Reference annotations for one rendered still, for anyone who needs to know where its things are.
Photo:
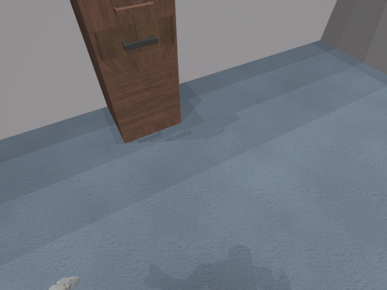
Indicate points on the handle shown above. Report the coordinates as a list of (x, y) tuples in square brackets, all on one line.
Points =
[(134, 9), (140, 43)]

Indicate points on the cabinet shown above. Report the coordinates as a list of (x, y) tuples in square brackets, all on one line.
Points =
[(141, 90)]

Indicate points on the drawer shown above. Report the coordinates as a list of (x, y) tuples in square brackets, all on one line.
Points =
[(109, 40)]

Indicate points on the robot left hand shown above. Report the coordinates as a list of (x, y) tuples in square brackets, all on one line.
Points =
[(66, 283)]

